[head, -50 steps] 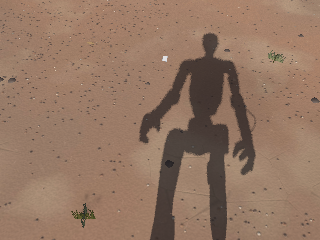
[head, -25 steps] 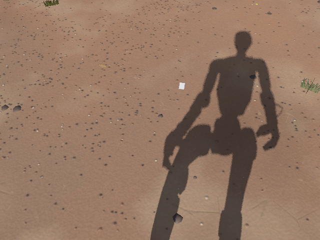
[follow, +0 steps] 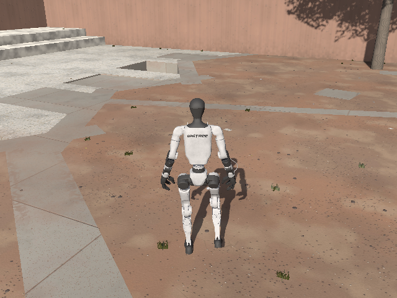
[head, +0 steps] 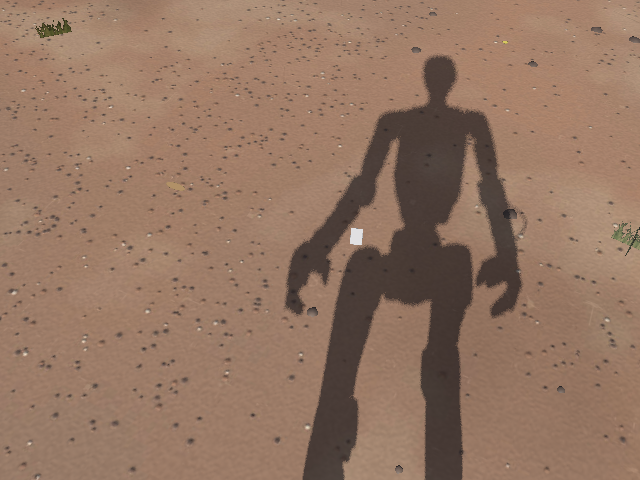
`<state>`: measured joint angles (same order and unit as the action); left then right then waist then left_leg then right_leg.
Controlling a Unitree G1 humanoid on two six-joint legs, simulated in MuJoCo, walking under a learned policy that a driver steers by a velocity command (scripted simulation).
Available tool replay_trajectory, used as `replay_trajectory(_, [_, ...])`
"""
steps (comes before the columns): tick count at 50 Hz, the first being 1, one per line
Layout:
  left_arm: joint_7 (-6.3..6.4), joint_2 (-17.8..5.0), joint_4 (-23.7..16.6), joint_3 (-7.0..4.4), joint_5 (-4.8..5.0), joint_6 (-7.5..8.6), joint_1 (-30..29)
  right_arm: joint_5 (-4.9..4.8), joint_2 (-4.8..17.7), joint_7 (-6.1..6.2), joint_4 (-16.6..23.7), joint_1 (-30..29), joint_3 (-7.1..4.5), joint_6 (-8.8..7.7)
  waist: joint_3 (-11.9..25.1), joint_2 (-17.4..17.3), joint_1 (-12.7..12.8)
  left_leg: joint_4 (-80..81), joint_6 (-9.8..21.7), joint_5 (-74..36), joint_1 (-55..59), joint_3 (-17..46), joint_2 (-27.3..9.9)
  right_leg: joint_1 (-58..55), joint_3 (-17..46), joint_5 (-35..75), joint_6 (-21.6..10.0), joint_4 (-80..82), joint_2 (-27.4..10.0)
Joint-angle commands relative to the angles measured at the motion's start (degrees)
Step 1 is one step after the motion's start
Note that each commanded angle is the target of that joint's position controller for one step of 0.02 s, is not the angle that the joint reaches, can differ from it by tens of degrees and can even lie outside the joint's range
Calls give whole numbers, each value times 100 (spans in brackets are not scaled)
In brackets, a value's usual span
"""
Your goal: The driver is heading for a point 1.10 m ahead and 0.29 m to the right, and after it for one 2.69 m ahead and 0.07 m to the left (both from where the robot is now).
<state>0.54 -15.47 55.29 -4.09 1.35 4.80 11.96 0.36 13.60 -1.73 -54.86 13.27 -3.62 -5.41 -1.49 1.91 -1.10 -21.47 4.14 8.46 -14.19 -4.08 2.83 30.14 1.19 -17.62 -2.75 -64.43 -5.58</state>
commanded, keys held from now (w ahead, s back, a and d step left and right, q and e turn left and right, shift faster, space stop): w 0.86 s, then w+e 0.14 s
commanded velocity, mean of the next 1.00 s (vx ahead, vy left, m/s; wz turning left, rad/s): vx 0.50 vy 0.00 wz -0.02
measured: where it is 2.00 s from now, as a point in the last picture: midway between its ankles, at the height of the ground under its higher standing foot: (374, 241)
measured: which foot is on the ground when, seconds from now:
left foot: down 0.00-0.38, up 0.40-0.90, down 0.92-1.00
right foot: up 0.00-0.34, down 0.36-0.92, up 0.94-1.00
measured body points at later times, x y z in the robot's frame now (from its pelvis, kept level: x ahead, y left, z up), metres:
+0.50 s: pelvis +0.29 -0.07 -0.01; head +0.32 -0.08 +0.44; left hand +0.40 +0.19 -0.13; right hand +0.33 -0.34 -0.15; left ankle +0.19 +0.07 -0.65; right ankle +0.35 -0.16 -0.74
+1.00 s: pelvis +0.58 -0.02 -0.02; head +0.61 -0.01 +0.43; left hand +0.57 +0.25 -0.16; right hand +0.74 -0.27 -0.12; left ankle +0.66 +0.08 -0.74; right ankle +0.40 -0.15 -0.66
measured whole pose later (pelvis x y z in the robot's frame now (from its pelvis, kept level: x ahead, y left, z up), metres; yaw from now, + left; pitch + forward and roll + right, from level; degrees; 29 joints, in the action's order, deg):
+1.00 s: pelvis +0.58 -0.02 -0.02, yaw -2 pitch +2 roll +0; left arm 0.2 -14.8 58.6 -3.3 1.9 4.1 19.8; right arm -0.2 13.7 -1.4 -50.4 3.5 -3.5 -5.8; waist -2.0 1.2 1.9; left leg -31.6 2.7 8.7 -25.1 -4.4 -0.5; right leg 14.2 2.6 -26.8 -1.9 -61.6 -0.3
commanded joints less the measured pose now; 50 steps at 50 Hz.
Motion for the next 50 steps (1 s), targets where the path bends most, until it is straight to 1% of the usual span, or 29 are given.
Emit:
replay_trajectory(1, [38,-292,-254,-94,-52,-66,132,-1,767,72,238,-24,-130,-111,142,-531,187,1427,972,-648,438,1529,-1631,698,228,583,105,498,-391])
replay_trajectory(4, [12,-277,-443,-98,-110,-59,-432,-18,845,171,143,247,-139,-68,-5,-468,65,1517,876,-941,616,1183,-1525,1049,178,1527,239,1466,-356])
replay_trajectory(8, [-75,-144,-647,-17,-71,-13,-1202,-76,868,214,12,607,-129,-36,-175,-507,-177,1558,694,-929,708,725,-1320,743,-93,2411,244,2697,-97])
replay_trajectory(11, [-162,-153,-813,31,-31,10,-1667,-106,905,220,-153,933,-146,28,-331,-509,-329,1400,696,-936,1231,704,-1503,836,-133,2309,195,3165,9])
replay_trajectory(13, [-235,-206,-934,43,-15,46,-1853,-121,949,237,-235,1036,-176,93,-387,-540,-325,1173,662,-1163,1654,751,-1705,923,-106,1981,87,3371,44])
replay_trajectory(15, [-288,-348,-954,7,-3,82,-1702,-136,1025,260,-249,963,-216,151,-274,-641,-148,854,560,-1787,1932,769,-1840,598,-156,1551,-64,3525,145])
replay_trajectory(16, [-292,-479,-889,-50,-10,95,-1393,-139,1081,268,-219,843,-234,174,-70,-737,51,509,489,-2643,1966,712,-1812,74,-286,1360,-155,3563,304])
replay_trajectory(17, [-279,-652,-690,-155,-32,100,-715,-151,1060,271,-186,699,-223,205,330,-747,431,-252,372,-3533,1851,527,-1620,-884,-465,1392,-288,3671,507])
replay_trajectory(18, [-236,-965,-370,-302,-67,95,332,-117,893,275,-119,677,-154,220,1010,-587,834,-1508,191,-3350,1170,300,-1299,-2457,-270,1552,-501,3501,345])
replay_trajectory(19, [-188,-1534,-210,-438,-176,75,1217,-28,398,234,10,1211,3,153,1986,512,777,-3761,-177,-1190,-927,53,-601,-4813,1908,1218,-1261,3494,-1142])
replay_trajectory(20, [-202,-1346,-136,-360,-88,38,1359,-79,180,187,-58,1317,91,6,2519,1377,726,-5094,-318,2365,-2203,638,89,-5524,4046,379,-1766,4540,-1794])
replay_trajectory(21, [-201,-976,-204,-228,-42,50,973,-235,747,152,48,818,-57,-115,1832,939,765,-5625,-181,2308,-2843,1077,-294,-5020,3569,-134,-1463,4702,-1569])
replay_trajectory(22, [-179,-748,-335,-164,-66,60,492,-317,860,152,191,332,-77,-174,1168,627,669,-5553,-82,1828,-2998,910,-601,-4198,2736,40,-1242,4792,-1369])
replay_trajectory(23, [-192,-590,-395,-105,-126,80,84,-272,823,191,221,103,-94,-168,678,196,481,-5168,-78,1331,-2787,776,-866,-3273,2113,489,-1128,5002,-1153])
replay_trajectory(24, [-206,-410,-422,-52,-185,114,-155,-194,801,232,199,105,-147,-103,460,194,274,-4777,-76,1026,-2425,807,-1057,-2642,1697,846,-1023,5172,-952])
replay_trajectory(25, [-224,-338,-405,-26,-215,126,-231,-169,676,240,163,252,-146,-18,386,275,121,-4596,-85,861,-2097,825,-1135,-2258,1464,978,-996,5343,-845])
replay_trajectory(27, [-213,-434,-323,-44,-177,153,-110,-148,470,255,151,324,-130,99,264,254,14,-4212,-153,696,-1978,773,-1201,-1931,1151,1209,-1068,5607,-784])
replay_trajectory(30, [-104,-668,-208,-94,-170,155,190,-75,519,269,355,-246,-155,138,30,91,91,-3330,-328,-128,-2514,740,-1233,-2035,841,1618,-1099,5813,-767])
replay_trajectory(32, [-50,-672,-157,-86,-149,125,339,-61,469,234,454,-578,-144,117,-24,103,164,-2655,-382,-797,-2579,680,-1176,-2139,545,1826,-978,5828,-631])
replay_trajectory(35, [-17,-695,-59,-79,-101,103,624,-93,354,168,610,-1184,-81,81,-151,121,360,-1706,-385,-1473,-2337,464,-975,-2210,206,1822,-838,5861,-475])
replay_trajectory(40, [1,-762,200,-115,-53,-19,1135,-153,376,13,898,-1924,-7,27,-380,115,578,-956,-268,-1182,-2529,414,-811,-3146,207,1973,-819,5519,-811])
replay_trajectory(43, [34,-882,222,-172,-36,-107,1039,-169,587,-64,932,-1704,-59,-25,-203,276,312,-735,-46,-544,-2019,325,-637,-3557,230,3034,-671,5008,-1000])
replay_trajectory(44, [34,-906,197,-179,-21,-132,938,-148,734,-55,841,-1305,-135,-43,52,345,62,-655,50,-420,-1297,186,-448,-3489,204,3970,-597,4523,-917])
replay_trajectory(45, [29,-795,161,-132,-20,-158,836,-128,978,-18,562,-382,-277,-53,579,264,-393,-569,203,-545,-19,105,-318,-3168,44,4473,-456,3530,-624])
replay_trajectory(46, [22,-594,16,-35,-98,-155,832,-32,1400,47,327,737,-408,-61,1453,-195,-763,-821,540,-675,1887,1058,-1215,-1955,-160,3190,-264,1847,-266])
replay_trajectory(47, [-34,197,-12,187,-102,-38,1587,-34,1816,49,186,1155,-493,-24,2306,-1701,-417,-270,1416,335,3933,3713,-2668,377,-240,-609,130,-278,804])
replay_trajectory(48, [-51,-353,56,58,32,81,1253,-64,1252,64,224,1160,-330,-17,2364,-1374,-626,270,1309,995,3789,4314,-2663,949,633,-1559,66,-1050,678])
replay_trajectory(49, [-50,-705,-129,-54,174,137,717,-70,1005,95,288,673,-249,-39,1465,-1156,-573,382,1004,924,3051,3407,-2492,1362,598,-1173,-15,-1233,385])
replay_trajectory(50, [-10,-689,-196,-60,180,137,421,-39,832,109,384,216,-188,-60,984,-767,-400,550,832,584,2202,2695,-2301,1223,444,-642,-34,-1035,69])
